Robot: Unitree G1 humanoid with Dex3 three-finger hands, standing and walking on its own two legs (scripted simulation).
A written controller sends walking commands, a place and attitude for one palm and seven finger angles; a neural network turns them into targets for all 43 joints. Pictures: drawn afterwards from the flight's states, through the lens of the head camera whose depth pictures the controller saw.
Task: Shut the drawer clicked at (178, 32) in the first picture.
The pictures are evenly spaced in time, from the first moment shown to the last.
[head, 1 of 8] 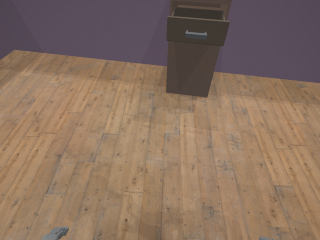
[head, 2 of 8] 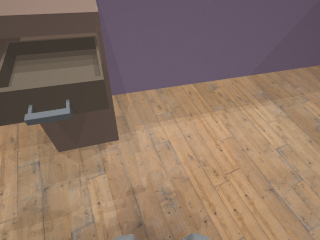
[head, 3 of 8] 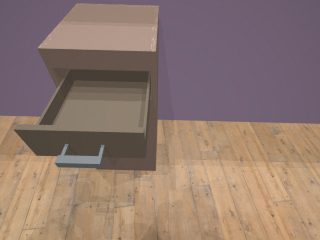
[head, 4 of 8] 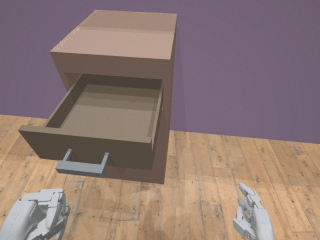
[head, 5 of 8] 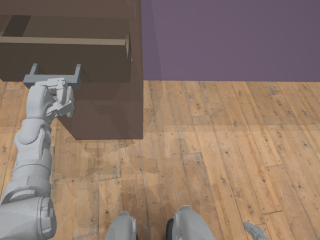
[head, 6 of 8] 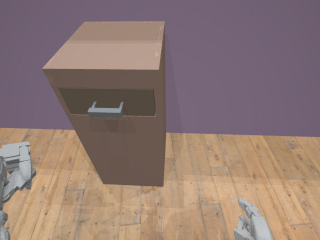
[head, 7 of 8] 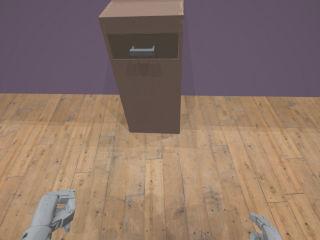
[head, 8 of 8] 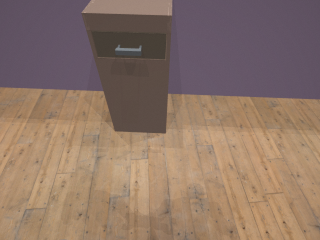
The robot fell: no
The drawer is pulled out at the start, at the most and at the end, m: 0.29 0.29 0.00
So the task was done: yes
